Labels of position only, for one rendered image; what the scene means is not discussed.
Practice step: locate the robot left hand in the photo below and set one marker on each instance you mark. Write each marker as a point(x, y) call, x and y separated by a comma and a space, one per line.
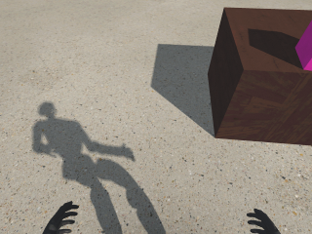
point(56, 222)

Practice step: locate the pedestal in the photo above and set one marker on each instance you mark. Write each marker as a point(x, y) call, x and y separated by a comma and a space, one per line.
point(258, 88)

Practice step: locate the robot right hand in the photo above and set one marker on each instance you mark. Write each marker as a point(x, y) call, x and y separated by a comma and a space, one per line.
point(266, 223)

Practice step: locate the carton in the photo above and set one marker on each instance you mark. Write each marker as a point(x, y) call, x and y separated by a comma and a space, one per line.
point(304, 48)

